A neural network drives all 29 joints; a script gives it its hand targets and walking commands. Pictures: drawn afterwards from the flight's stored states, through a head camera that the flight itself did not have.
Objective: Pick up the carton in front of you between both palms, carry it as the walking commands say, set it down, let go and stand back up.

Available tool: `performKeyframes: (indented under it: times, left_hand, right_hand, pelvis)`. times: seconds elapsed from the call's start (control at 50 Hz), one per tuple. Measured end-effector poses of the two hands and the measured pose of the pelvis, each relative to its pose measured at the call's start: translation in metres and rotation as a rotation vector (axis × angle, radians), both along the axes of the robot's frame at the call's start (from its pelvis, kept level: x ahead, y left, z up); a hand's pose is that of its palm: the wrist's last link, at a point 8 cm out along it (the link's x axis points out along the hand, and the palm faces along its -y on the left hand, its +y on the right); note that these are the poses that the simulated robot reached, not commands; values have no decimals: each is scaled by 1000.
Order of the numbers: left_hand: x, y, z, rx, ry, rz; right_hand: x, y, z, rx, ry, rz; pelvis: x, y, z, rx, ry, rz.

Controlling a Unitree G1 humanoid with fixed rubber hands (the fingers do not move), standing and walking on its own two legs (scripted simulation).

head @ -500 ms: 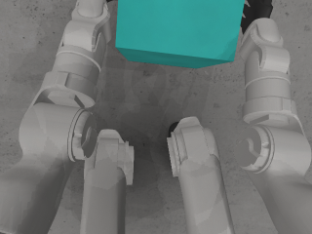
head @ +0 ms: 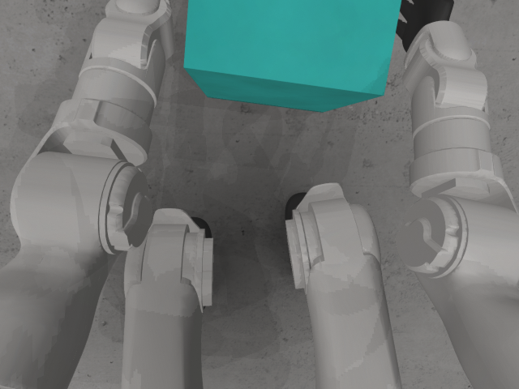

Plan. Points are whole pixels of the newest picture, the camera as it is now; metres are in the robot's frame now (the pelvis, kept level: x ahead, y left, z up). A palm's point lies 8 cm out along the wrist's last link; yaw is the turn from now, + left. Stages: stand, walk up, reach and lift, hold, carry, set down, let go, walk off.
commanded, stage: set down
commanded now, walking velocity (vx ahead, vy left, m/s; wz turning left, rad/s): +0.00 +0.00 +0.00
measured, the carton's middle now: (282, 20) +0.54 -0.10 -0.25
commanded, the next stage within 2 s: let go in 1.70 s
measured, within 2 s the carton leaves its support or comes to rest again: neither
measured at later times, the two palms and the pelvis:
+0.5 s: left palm out of the picture +0.57 +0.06 -0.19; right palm (423, 35) +0.49 -0.27 -0.19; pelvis +0.00 +0.00 +0.00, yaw -1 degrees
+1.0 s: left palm out of the picture +0.59 +0.06 -0.07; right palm out of the picture +0.50 -0.30 -0.07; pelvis +0.00 -0.01 +0.04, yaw -2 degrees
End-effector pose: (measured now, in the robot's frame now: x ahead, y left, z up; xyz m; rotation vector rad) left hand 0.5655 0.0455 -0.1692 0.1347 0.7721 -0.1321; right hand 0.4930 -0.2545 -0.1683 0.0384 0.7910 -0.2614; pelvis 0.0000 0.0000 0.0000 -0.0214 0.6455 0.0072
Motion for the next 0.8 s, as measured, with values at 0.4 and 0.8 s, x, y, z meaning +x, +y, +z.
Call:
performKeyframes:
  times: [0.4, 0.8]
  left_hand:
    - [5, 3, -7, -37, -34, -40]
    - [22, 22, 13, 9, -146, 9]
  right_hand:
    - [4, -2, -9, 16, -35, 4]
    - [12, -46, 14, -48, -123, -103]
  pelvis:
    - [-4, 2, -5, -8, -43, -8]
    - [-5, -5, -7, 11, -26, -44]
